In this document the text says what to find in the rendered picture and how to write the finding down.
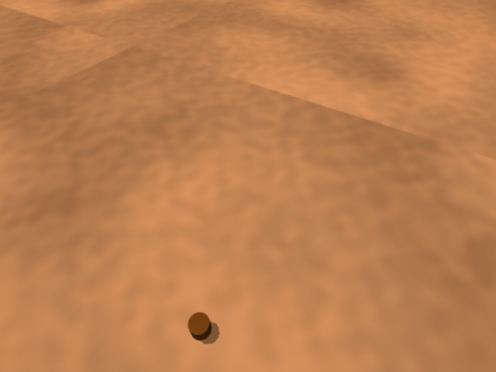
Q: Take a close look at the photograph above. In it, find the tin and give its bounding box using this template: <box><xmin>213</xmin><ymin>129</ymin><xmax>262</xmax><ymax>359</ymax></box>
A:
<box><xmin>188</xmin><ymin>312</ymin><xmax>212</xmax><ymax>340</ymax></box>

